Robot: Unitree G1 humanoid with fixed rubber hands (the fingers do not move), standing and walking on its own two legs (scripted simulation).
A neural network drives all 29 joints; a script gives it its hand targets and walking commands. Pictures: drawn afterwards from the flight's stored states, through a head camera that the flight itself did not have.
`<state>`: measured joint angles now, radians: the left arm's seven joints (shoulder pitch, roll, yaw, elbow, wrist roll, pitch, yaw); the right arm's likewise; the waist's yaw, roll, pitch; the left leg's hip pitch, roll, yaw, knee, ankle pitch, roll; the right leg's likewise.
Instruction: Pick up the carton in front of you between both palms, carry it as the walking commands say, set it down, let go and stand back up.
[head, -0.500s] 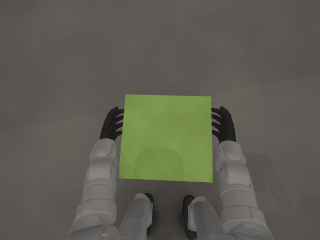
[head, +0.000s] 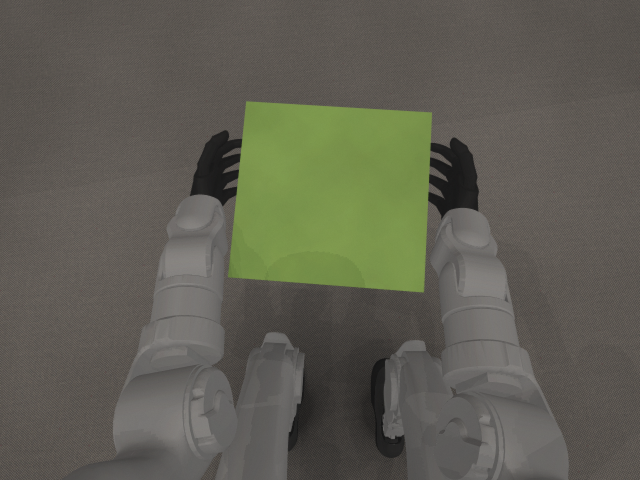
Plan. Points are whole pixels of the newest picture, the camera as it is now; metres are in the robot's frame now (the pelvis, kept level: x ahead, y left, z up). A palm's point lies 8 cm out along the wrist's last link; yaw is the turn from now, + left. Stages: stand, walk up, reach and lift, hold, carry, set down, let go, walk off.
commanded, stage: set down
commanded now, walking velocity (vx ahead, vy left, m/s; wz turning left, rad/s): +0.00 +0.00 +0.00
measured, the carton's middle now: (331, 214) +0.45 +0.04 -0.16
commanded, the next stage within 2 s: none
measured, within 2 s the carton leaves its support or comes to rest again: rests again in 1.32 s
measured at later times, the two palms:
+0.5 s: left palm (231, 204) +0.48 +0.20 -0.24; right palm (413, 215) +0.48 -0.09 -0.23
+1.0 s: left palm (244, 206) +0.51 +0.21 -0.35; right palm (400, 216) +0.51 -0.09 -0.34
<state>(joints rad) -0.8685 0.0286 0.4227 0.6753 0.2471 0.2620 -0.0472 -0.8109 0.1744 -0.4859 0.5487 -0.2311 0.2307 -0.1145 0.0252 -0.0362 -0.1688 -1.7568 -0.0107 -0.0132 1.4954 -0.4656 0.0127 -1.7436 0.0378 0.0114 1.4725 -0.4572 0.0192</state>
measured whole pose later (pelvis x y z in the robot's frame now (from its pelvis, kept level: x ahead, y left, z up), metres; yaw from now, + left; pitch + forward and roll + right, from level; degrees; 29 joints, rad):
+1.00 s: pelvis -0.02 +0.00 -0.19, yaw -1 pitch +41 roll -4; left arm -1.38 0.31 0.13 0.98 0.03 0.24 0.05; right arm -1.27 -0.03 -0.44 0.82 -0.02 0.17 -0.21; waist 0.02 -0.08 0.20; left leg -2.30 -0.04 -0.03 2.17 -0.58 0.02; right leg -2.26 0.09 0.01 2.13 -0.60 0.07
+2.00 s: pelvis -0.03 +0.00 -0.21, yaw -1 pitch +35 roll -3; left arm -1.46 0.37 0.23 1.17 0.07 0.10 -0.05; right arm -1.41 -0.16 -0.37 1.08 -0.02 0.09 -0.11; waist 0.02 -0.08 0.37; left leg -2.25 -0.02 -0.03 2.23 -0.58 0.01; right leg -2.23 0.12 0.01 2.19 -0.57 0.08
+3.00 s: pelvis -0.01 +0.00 -0.03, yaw +0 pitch +46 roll -4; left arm -1.20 0.44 0.22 0.92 -0.05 0.18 -0.08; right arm -1.06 -0.12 -0.28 0.68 0.06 0.20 -0.18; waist -0.01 -0.02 -0.02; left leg -1.91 -0.04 -0.04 1.57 -0.46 0.01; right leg -1.88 0.07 0.03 1.54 -0.47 0.05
